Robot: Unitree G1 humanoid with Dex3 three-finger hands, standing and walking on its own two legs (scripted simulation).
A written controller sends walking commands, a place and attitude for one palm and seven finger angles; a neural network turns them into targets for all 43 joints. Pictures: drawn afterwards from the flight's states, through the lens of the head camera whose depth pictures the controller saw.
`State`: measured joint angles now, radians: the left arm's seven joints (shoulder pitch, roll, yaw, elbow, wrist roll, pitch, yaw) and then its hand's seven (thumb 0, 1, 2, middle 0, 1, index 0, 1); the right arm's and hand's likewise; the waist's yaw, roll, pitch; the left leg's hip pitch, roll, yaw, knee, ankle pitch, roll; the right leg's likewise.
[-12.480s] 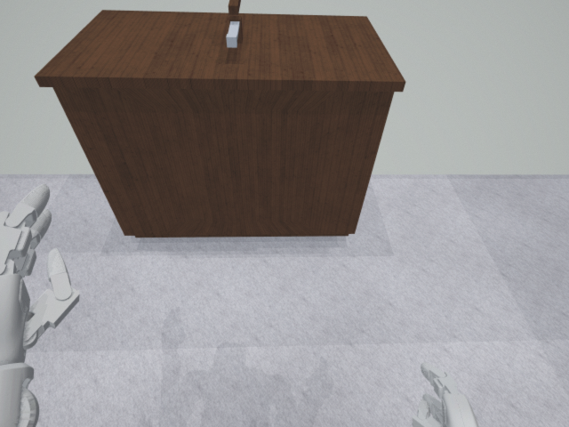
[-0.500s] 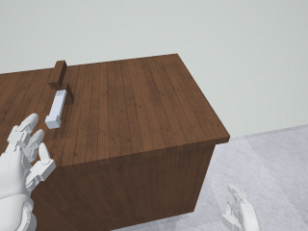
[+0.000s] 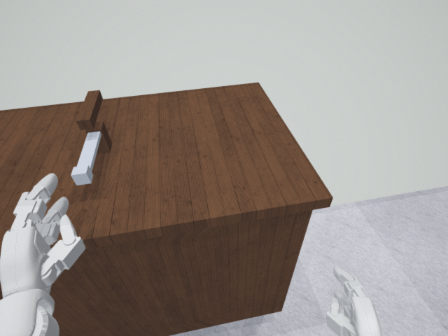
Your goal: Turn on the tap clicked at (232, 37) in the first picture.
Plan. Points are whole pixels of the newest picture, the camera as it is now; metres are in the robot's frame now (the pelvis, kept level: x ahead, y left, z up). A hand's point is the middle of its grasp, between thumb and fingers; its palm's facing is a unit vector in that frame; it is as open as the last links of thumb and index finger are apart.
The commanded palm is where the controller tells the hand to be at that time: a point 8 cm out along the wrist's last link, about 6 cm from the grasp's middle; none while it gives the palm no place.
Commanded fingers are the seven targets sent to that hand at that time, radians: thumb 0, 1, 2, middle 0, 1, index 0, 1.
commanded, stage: turn the palm inward beside the body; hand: left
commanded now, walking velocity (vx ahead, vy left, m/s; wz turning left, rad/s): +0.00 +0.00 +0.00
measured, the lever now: (82, 175) +0.35 +0.34 +0.12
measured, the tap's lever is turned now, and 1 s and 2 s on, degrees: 0 0 0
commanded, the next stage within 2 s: reach beside the lever's end, fingers flat in 0.32 s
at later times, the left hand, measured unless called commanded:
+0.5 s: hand (90, 242) +0.19 +0.22 +0.16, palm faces +0.48 -0.87 -0.11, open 7.4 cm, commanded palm +0.14 +0.26 +0.16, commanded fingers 0.00 0.90 0.90 -0.20 -0.30 -0.20 -0.30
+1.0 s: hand (78, 228) +0.22 +0.26 +0.14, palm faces +0.52 -0.85 -0.11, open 7.4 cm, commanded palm +0.17 +0.31 +0.15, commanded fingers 0.00 0.90 0.90 -0.19 -0.28 -0.19 -0.28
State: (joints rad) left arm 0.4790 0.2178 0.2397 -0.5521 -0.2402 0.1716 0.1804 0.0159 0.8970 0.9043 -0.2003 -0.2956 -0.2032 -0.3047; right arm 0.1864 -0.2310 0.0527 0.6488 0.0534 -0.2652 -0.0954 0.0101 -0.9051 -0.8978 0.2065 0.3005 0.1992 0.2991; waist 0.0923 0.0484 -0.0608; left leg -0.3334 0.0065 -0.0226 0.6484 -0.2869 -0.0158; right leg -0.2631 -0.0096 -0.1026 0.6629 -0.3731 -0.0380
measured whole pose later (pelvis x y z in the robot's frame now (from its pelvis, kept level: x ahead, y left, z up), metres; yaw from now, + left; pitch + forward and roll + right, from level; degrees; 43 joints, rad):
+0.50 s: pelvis +0.00 -0.01 +0.00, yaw +0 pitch -2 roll +0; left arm 0.48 0.21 0.23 -0.54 -0.24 0.16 0.18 0.02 0.90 0.90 -0.20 -0.30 -0.20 -0.30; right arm 0.20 -0.24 0.04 0.65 0.05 -0.28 -0.09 0.01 -0.91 -0.90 0.21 0.30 0.20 0.30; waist 0.09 0.06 -0.06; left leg -0.32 0.02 -0.03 0.64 -0.29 -0.03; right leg -0.25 0.00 -0.11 0.66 -0.38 -0.06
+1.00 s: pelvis +0.01 -0.01 +0.00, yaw +0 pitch +0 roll +1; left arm 0.36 0.25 0.34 -0.32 -0.27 0.10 0.13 0.02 0.90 0.90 -0.20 -0.29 -0.20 -0.30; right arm 0.20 -0.24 0.03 0.68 0.06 -0.28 -0.11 0.01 -0.91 -0.90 0.21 0.30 0.20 0.30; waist 0.08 0.04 -0.05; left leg -0.33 0.02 -0.02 0.62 -0.28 -0.03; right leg -0.27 0.00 -0.10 0.64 -0.37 -0.05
